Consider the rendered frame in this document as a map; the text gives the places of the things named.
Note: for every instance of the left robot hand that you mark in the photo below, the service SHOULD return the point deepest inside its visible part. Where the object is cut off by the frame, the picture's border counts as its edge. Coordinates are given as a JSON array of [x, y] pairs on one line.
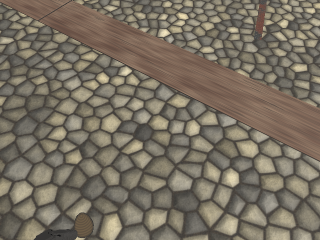
[[61, 234]]

